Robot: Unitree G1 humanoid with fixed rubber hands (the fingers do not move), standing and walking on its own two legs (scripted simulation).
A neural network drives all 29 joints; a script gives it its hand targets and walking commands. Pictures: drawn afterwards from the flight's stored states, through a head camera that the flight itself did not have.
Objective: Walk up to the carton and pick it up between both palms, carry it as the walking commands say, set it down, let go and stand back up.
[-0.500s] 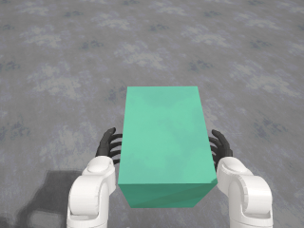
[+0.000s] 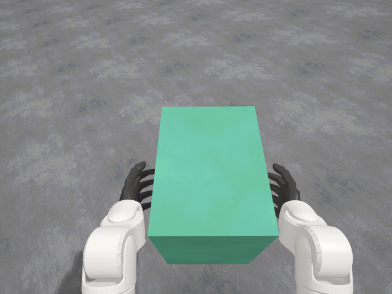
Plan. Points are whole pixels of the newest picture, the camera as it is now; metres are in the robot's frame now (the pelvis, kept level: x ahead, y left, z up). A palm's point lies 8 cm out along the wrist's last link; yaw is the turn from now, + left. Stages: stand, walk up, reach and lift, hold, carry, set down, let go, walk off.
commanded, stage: carry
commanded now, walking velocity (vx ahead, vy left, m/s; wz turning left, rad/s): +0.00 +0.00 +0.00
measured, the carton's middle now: (208, 191) +0.33 +0.00 +0.04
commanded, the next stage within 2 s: none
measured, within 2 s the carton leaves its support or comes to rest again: neither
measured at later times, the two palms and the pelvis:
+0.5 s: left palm (245, 149) +0.41 -0.08 +0.07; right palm (376, 164) +0.38 -0.35 +0.04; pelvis +0.13 -0.18 -0.01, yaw -8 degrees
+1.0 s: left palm (373, 122) +0.46 -0.35 +0.08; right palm out of the picture +0.38 -0.61 +0.07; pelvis +0.16 -0.40 -0.01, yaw -17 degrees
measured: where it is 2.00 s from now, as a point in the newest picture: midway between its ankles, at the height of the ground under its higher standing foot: outside the picture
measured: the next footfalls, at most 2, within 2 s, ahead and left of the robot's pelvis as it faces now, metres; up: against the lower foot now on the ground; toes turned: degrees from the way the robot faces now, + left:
left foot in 0.20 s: +0.19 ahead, +0.08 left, +0.00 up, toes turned +5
right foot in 0.34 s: +0.19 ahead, -0.16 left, -0.01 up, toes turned -8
